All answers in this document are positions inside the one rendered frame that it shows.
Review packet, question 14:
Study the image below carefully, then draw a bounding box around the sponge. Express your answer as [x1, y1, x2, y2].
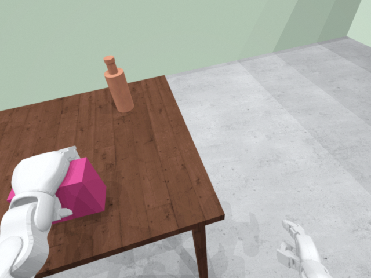
[7, 157, 106, 224]

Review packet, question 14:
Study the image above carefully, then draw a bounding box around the table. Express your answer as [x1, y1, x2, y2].
[0, 75, 225, 278]

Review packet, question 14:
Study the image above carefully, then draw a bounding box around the robot left forearm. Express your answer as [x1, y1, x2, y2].
[0, 191, 55, 278]

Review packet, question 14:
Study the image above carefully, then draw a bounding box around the robot right forearm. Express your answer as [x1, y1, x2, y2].
[299, 260, 332, 278]

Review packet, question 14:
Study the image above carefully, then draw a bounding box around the left robot hand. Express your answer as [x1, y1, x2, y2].
[12, 146, 80, 222]

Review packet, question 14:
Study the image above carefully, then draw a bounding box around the right robot hand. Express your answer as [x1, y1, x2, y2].
[277, 220, 321, 272]

